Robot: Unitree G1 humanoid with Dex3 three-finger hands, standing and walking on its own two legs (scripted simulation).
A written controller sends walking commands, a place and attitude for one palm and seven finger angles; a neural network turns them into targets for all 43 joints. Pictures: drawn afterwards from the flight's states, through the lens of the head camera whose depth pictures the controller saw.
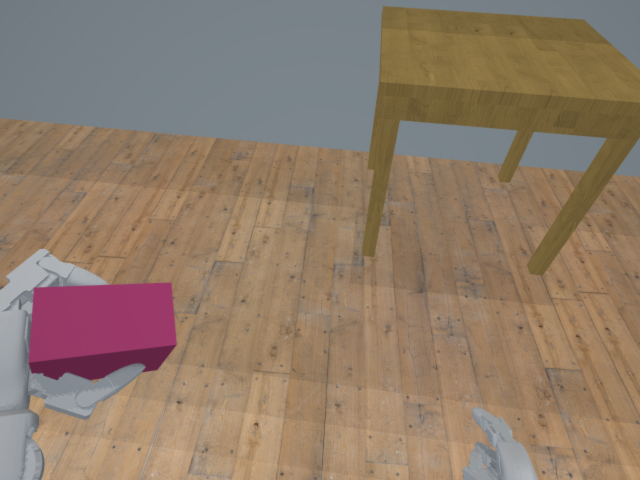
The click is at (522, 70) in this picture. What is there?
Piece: table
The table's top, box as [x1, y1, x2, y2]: [379, 6, 639, 116]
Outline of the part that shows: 383,6 381,23 379,94 639,116 639,70 584,20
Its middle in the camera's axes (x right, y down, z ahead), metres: +0.62 -0.65 +1.35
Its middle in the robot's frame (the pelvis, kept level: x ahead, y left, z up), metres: +1.48 -0.53 -0.02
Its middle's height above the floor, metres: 0.75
